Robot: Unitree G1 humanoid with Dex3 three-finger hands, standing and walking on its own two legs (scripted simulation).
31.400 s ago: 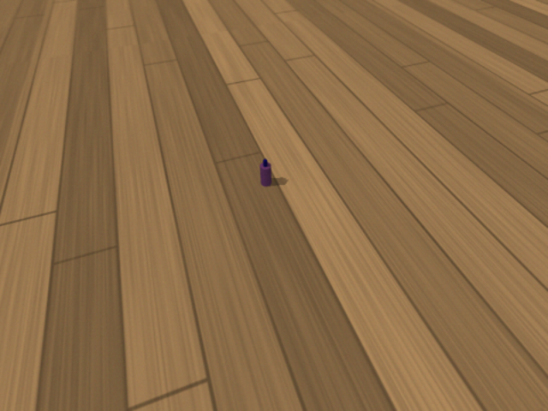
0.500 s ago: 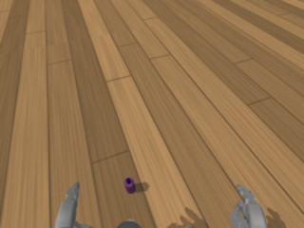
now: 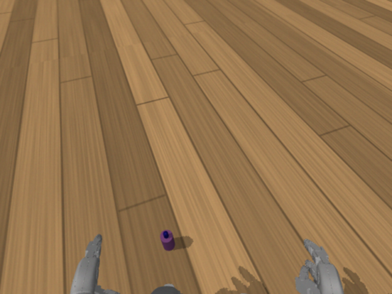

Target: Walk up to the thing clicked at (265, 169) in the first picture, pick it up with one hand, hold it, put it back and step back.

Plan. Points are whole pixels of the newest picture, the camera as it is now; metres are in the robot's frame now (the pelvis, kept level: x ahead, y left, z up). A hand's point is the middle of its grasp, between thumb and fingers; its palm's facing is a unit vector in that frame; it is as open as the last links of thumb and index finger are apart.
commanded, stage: home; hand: left
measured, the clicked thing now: (167, 239) +0.44 +0.17 -0.64
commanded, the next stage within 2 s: stand in 0.02 s
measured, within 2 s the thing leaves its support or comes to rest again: neither
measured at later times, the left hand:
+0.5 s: hand (120, 276) +0.17 +0.18 -0.06, palm faces +0.11 -0.95 -0.29, open 10.7 cm
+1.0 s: hand out of the picture +0.08 +0.26 -0.11, palm faces +0.01 -0.94 -0.34, open 7.4 cm
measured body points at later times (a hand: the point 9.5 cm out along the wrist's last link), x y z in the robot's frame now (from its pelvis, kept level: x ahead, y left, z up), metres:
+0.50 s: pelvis +0.01 -0.01 +0.00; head +0.03 -0.01 +0.45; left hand +0.16 +0.23 -0.04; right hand +0.16 -0.25 -0.08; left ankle +0.03 +0.12 -0.69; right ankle -0.01 -0.12 -0.69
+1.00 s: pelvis +0.00 +0.01 +0.04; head +0.01 +0.02 +0.49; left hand +0.08 +0.30 -0.08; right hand +0.08 -0.27 -0.09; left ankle +0.03 +0.12 -0.69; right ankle -0.01 -0.12 -0.69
